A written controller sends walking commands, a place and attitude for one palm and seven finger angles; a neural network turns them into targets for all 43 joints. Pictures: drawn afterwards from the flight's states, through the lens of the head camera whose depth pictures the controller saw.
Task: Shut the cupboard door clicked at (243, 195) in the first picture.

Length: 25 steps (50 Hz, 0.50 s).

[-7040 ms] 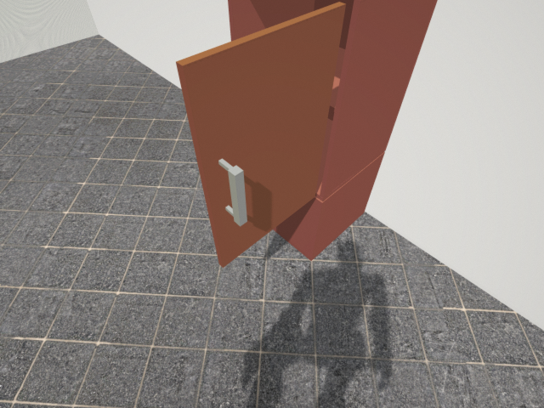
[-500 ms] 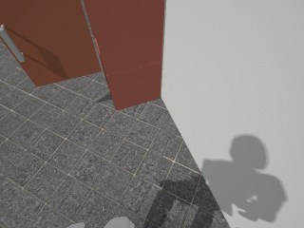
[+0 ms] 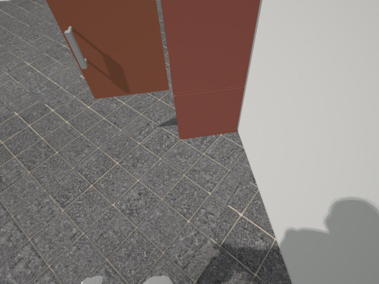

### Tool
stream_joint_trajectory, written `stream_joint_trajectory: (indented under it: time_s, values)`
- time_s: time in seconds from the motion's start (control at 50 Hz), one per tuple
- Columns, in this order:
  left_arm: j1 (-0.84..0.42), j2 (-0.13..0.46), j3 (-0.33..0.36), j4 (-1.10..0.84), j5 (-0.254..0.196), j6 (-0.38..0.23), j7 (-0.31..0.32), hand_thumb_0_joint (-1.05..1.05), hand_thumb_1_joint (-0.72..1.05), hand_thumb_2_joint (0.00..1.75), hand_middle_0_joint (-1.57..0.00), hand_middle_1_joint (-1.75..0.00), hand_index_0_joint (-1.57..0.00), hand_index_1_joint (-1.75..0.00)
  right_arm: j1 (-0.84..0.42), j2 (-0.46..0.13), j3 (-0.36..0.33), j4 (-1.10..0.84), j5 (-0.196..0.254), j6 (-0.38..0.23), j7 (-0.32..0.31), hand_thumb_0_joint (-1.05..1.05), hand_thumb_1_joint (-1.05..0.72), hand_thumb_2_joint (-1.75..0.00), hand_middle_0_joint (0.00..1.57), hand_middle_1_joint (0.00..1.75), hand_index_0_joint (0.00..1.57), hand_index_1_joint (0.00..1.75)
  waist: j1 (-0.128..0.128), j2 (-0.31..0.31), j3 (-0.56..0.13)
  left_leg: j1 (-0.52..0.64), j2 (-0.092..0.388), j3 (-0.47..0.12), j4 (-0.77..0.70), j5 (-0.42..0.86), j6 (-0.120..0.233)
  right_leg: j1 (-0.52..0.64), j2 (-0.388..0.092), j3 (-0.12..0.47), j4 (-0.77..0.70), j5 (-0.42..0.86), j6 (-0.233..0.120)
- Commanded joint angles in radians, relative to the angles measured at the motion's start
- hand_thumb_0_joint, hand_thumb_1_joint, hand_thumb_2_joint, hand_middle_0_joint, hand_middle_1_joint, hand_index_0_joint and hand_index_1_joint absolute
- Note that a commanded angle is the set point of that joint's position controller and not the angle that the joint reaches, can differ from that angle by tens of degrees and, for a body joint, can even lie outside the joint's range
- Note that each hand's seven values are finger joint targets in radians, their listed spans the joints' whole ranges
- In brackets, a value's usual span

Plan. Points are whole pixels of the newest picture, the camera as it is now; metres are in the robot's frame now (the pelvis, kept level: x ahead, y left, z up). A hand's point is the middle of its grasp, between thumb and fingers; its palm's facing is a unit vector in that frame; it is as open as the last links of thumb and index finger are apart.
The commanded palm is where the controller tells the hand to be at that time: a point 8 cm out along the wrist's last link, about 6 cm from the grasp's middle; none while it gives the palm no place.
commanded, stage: turn to face it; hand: left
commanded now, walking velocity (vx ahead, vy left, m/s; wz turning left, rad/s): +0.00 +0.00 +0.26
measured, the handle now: (77, 48) +0.97 +0.54 -0.03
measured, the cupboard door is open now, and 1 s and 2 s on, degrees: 90 90 90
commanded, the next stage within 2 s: take the last steps up to it in 0.02 s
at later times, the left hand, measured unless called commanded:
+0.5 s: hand out of the picture +0.04 +0.23 -0.16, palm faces +0.19 -0.96 -0.20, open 7.4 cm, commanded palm none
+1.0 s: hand (106, 277) +0.15 +0.22 -0.15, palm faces +0.27 -0.94 -0.21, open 7.2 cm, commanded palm none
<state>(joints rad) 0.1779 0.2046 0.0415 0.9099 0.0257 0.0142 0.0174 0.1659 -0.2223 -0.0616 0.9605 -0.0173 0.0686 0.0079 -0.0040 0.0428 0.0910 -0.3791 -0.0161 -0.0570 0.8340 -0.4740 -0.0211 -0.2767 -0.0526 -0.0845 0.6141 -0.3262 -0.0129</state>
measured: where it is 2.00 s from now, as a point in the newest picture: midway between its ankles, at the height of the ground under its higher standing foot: (168, 215)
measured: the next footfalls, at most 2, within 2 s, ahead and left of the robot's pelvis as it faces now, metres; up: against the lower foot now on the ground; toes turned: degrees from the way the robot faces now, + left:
left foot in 0.32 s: +0.02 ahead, +0.12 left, +0.00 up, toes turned +10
right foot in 0.72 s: +0.22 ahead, -0.08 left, +0.00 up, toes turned +2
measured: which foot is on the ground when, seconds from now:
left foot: up 0.00-0.30, down 0.32-0.72, up 0.74-1.00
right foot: down 0.00-0.32, up 0.34-0.70, down 0.72-1.00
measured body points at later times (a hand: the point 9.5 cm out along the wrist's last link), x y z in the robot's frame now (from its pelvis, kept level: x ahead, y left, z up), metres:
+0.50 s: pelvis +0.03 +0.03 +0.01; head +0.06 +0.05 +0.46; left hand +0.03 +0.28 -0.14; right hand +0.09 -0.20 -0.13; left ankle -0.02 +0.11 -0.73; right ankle +0.05 -0.10 -0.66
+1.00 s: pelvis +0.19 +0.04 +0.02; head +0.21 +0.04 +0.47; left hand +0.14 +0.27 -0.13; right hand +0.28 -0.19 -0.14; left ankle +0.22 +0.21 -0.68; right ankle +0.18 -0.08 -0.73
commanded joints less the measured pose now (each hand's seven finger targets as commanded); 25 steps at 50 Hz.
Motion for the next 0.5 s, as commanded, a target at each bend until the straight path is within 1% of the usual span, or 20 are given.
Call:
stream_joint_trajectory:
  time_s: [0.0, 0.02, 0.04, 0.08, 0.1, 0.12, 0.16, 0.2, 0.22, 0.24, 0.26, 0.28, 0.3, 0.32, 0.34, 0.36, 0.38, 0.4, 0.44, 0.48]
  values:
    - [0.031, 0.162, 0.040, -0.049, -0.001, -0.026, 0.013, 0.00, 0.90, 0.90, -0.20, -0.30, -0.20, -0.30, -0.039, -0.084, -0.024, -0.068, 0.004, -0.016, 0.000, 0.00, -0.90, -0.90, 0.20, 0.30, 0.20, 0.30, 0.009, -0.245, -0.051, -0.139, 0.022, 0.008, 0.352, 0.008, -0.010, 0.079, -0.269, 0.212, -0.303, 0.368, -0.133]
    - [0.025, 0.152, 0.038, -0.051, -0.001, -0.029, 0.014, 0.00, 0.90, 0.90, -0.20, -0.30, -0.20, -0.30, -0.024, -0.068, -0.019, -0.056, 0.005, -0.016, 0.003, 0.00, -0.90, -0.90, 0.20, 0.30, 0.20, 0.30, 0.003, -0.247, -0.070, -0.123, 0.024, 0.026, 0.313, 0.027, -0.017, 0.095, -0.249, 0.160, -0.294, 0.401, -0.120]
    - [0.029, 0.151, 0.039, -0.046, 0.003, -0.030, 0.016, 0.00, 0.90, 0.90, -0.20, -0.30, -0.20, -0.30, -0.023, -0.058, -0.018, -0.050, 0.008, -0.016, 0.004, 0.00, -0.90, -0.90, 0.20, 0.30, 0.20, 0.30, 0.005, -0.240, -0.068, -0.103, 0.025, 0.045, 0.256, 0.024, -0.021, 0.108, -0.249, 0.131, -0.291, 0.424, -0.117]
    - [0.069, 0.159, 0.043, -0.030, 0.005, -0.032, 0.016, 0.00, 0.90, 0.90, -0.20, -0.30, -0.20, -0.30, -0.043, -0.039, -0.009, -0.046, 0.007, -0.022, 0.004, 0.00, -0.90, -0.90, 0.20, 0.30, 0.20, 0.30, 0.028, -0.214, -0.087, -0.070, 0.018, 0.080, 0.109, 0.002, -0.028, 0.162, -0.248, 0.112, -0.269, 0.490, -0.121]
    - [0.098, 0.164, 0.045, -0.014, 0.005, -0.033, 0.015, 0.00, 0.90, 0.90, -0.20, -0.30, -0.20, -0.30, -0.055, -0.028, -0.004, -0.042, 0.008, -0.027, 0.003, 0.00, -0.90, -0.90, 0.20, 0.30, 0.20, 0.30, 0.043, -0.211, -0.098, -0.053, 0.011, 0.092, 0.039, -0.007, -0.027, 0.194, -0.250, 0.122, -0.256, 0.538, -0.130]
    - [0.119, 0.175, 0.050, 0.001, 0.004, -0.035, 0.013, 0.00, 0.90, 0.90, -0.20, -0.30, -0.20, -0.30, -0.055, -0.024, 0.001, -0.042, 0.008, -0.032, 0.002, 0.00, -0.90, -0.90, 0.20, 0.30, 0.20, 0.30, 0.052, -0.220, -0.109, -0.049, 0.009, 0.104, -0.016, -0.005, -0.026, 0.228, -0.263, 0.135, -0.256, 0.527, -0.133]
    - [0.145, 0.184, 0.060, 0.025, 0.004, -0.037, 0.009, 0.00, 0.90, 0.90, -0.20, -0.30, -0.20, -0.30, -0.060, -0.024, 0.004, -0.039, 0.006, -0.042, 0.004, 0.00, -0.90, -0.90, 0.20, 0.30, 0.20, 0.30, 0.064, -0.218, -0.109, -0.031, 0.008, 0.123, -0.108, -0.001, -0.021, 0.255, -0.283, 0.155, -0.264, 0.446, -0.132]
    - [0.140, 0.196, 0.066, 0.035, 0.003, -0.037, 0.002, 0.00, 0.90, 0.90, -0.20, -0.30, -0.20, -0.30, -0.033, -0.034, 0.005, -0.032, 0.003, -0.050, 0.005, 0.00, -0.90, -0.90, 0.20, 0.30, 0.20, 0.30, 0.056, -0.218, -0.100, 0.021, 0.009, 0.143, -0.198, 0.032, -0.012, 0.222, -0.295, 0.154, -0.267, 0.293, -0.123]
    - [0.132, 0.195, 0.068, 0.037, 0.001, -0.037, -0.001, 0.00, 0.90, 0.90, -0.20, -0.30, -0.20, -0.30, -0.014, -0.037, 0.006, -0.025, 0.001, -0.054, 0.005, 0.00, -0.90, -0.90, 0.20, 0.30, 0.20, 0.30, 0.044, -0.213, -0.096, 0.078, 0.008, 0.151, -0.257, 0.065, -0.004, 0.180, -0.293, 0.149, -0.263, 0.209, -0.114]
    - [0.112, 0.191, 0.070, 0.040, 0.000, -0.035, -0.005, 0.00, 0.90, 0.90, -0.20, -0.30, -0.20, -0.30, 0.020, -0.041, 0.004, -0.016, 0.000, -0.059, 0.005, 0.00, -0.90, -0.90, 0.20, 0.30, 0.20, 0.30, 0.022, -0.201, -0.078, 0.155, 0.009, 0.161, -0.335, 0.099, 0.004, 0.106, -0.279, 0.123, -0.242, 0.098, -0.090]
    - [0.079, 0.179, 0.069, 0.029, -0.007, -0.029, -0.009, 0.00, 0.90, 0.90, -0.20, -0.30, -0.20, -0.30, 0.080, -0.064, 0.000, 0.001, -0.002, -0.066, 0.003, 0.00, -0.90, -0.90, 0.20, 0.30, 0.20, 0.30, -0.015, -0.127, -0.079, 0.275, 0.023, 0.129, -0.440, 0.142, 0.025, -0.003, -0.247, 0.082, -0.172, -0.014, -0.054]
    - [0.060, 0.133, 0.063, 0.005, -0.013, -0.022, -0.019, 0.00, 0.90, 0.90, -0.20, -0.30, -0.20, -0.30, 0.142, -0.136, -0.018, 0.011, -0.012, -0.070, -0.004, 0.00, -0.90, -0.90, 0.20, 0.30, 0.20, 0.30, -0.047, 0.082, -0.086, 0.398, 0.164, -0.084, -0.508, 0.077, 0.099, -0.192, -0.139, -0.017, 0.000, -0.158, 0.002]
    - [0.009, 0.076, 0.047, -0.039, -0.011, -0.020, -0.026, 0.00, 0.90, 0.90, -0.20, -0.30, -0.20, -0.30, 0.226, -0.216, -0.035, 0.022, -0.022, -0.067, -0.012, 0.00, -0.90, -0.90, 0.20, 0.30, 0.20, 0.30, -0.085, 0.296, -0.063, 0.448, 0.366, -0.358, -0.615, 0.046, 0.216, -0.375, -0.020, -0.108, 0.267, -0.301, 0.041]
    - [-0.088, 0.090, 0.038, -0.055, 0.004, -0.017, -0.022, 0.00, 0.90, 0.90, -0.20, -0.30, -0.20, -0.30, 0.262, -0.204, -0.030, 0.042, -0.018, -0.066, -0.019, 0.00, -0.90, -0.90, 0.20, 0.30, 0.20, 0.30, -0.114, 0.237, -0.031, 0.368, 0.384, -0.401, -0.655, -0.009, 0.267, -0.421, -0.038, 0.000, 0.411, -0.290, 0.021]
    - [-0.114, 0.087, 0.040, -0.057, 0.005, -0.021, -0.026, 0.00, 0.90, 0.90, -0.20, -0.30, -0.20, -0.30, 0.246, -0.174, -0.019, 0.035, -0.015, -0.074, -0.027, 0.00, -0.90, -0.90, 0.20, 0.30, 0.20, 0.30, -0.086, 0.201, -0.013, 0.345, 0.360, -0.380, -0.651, 0.001, 0.267, -0.457, -0.051, 0.038, 0.493, -0.226, 0.015]
    - [-0.101, 0.086, 0.040, -0.042, 0.000, -0.026, -0.032, 0.00, 0.90, 0.90, -0.20, -0.30, -0.20, -0.30, 0.210, -0.146, -0.010, 0.022, -0.012, -0.083, -0.031, 0.00, -0.90, -0.90, 0.20, 0.30, 0.20, 0.30, -0.064, 0.150, 0.001, 0.310, 0.336, -0.331, -0.657, 0.026, 0.263, -0.450, -0.065, 0.061, 0.524, -0.162, 0.014]
    - [-0.072, 0.084, 0.040, -0.020, 0.001, -0.027, -0.038, 0.00, 0.90, 0.90, -0.20, -0.30, -0.20, -0.30, 0.184, -0.126, -0.001, 0.014, -0.011, -0.093, -0.032, 0.00, -0.90, -0.90, 0.20, 0.30, 0.20, 0.30, -0.036, 0.085, 0.004, 0.296, 0.298, -0.267, -0.655, 0.095, 0.241, -0.420, -0.068, 0.063, 0.525, -0.098, 0.015]
    - [-0.037, 0.079, 0.037, -0.002, 0.002, -0.026, -0.041, 0.00, 0.90, 0.90, -0.20, -0.30, -0.20, -0.30, 0.168, -0.116, 0.005, 0.012, -0.009, -0.102, -0.032, 0.00, -0.90, -0.90, 0.20, 0.30, 0.20, 0.30, -0.014, 0.061, -0.006, 0.297, 0.268, -0.206, -0.652, 0.182, 0.226, -0.393, -0.066, 0.054, 0.513, -0.053, 0.018]
    - [-0.006, 0.069, 0.030, 0.016, 0.000, -0.024, -0.042, 0.00, 0.90, 0.90, -0.20, -0.30, -0.20, -0.30, 0.173, -0.109, 0.009, 0.022, -0.004, -0.113, -0.032, 0.00, -0.90, -0.90, 0.20, 0.30, 0.20, 0.30, 0.000, 0.059, -0.031, 0.315, 0.235, -0.126, -0.644, 0.305, 0.221, -0.356, -0.063, 0.034, 0.459, -0.011, 0.027]
    - [-0.026, 0.058, 0.025, 0.013, 0.000, -0.024, -0.041, 0.00, 0.90, 0.90, -0.20, -0.30, -0.20, -0.30, 0.201, -0.102, 0.010, 0.041, -0.003, -0.117, -0.030, 0.00, -0.90, -0.90, 0.20, 0.30, 0.20, 0.30, -0.004, 0.059, -0.023, 0.300, 0.223, -0.084, -0.643, 0.349, 0.222, -0.318, -0.060, 0.019, 0.361, 0.008, 0.033]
